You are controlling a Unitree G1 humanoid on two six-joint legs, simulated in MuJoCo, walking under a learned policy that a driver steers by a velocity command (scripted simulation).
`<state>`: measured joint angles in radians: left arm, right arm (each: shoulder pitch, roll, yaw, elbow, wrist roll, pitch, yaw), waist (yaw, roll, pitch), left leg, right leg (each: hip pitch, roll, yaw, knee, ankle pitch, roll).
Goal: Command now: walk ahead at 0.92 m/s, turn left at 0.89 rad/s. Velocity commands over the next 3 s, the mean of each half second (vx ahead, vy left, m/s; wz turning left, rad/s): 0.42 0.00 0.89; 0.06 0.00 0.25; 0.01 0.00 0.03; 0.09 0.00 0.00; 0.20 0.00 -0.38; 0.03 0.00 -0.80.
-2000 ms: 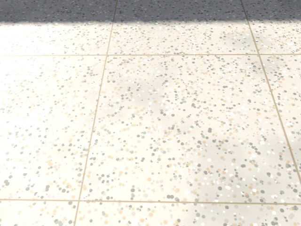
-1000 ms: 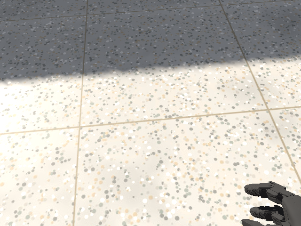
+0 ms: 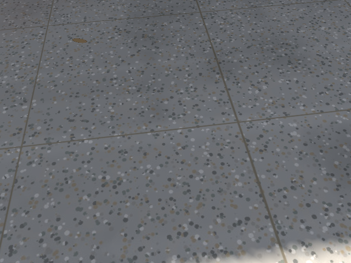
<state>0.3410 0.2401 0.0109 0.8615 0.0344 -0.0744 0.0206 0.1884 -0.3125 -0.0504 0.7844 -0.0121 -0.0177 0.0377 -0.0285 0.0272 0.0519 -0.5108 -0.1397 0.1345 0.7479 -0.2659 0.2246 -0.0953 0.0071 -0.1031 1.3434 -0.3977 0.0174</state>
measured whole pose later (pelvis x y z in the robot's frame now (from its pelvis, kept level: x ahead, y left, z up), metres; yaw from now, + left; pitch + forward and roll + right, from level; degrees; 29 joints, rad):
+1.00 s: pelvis +0.32 -0.05 +0.04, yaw +34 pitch +0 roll +0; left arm 0.28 0.24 0.02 0.79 0.01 0.04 0.02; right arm 0.18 -0.22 0.00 0.73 -0.01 0.02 -0.02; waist 0.01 0.00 0.00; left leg -0.27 -0.06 -0.04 0.51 -0.24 0.04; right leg -0.20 0.00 -0.01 0.48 -0.25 0.00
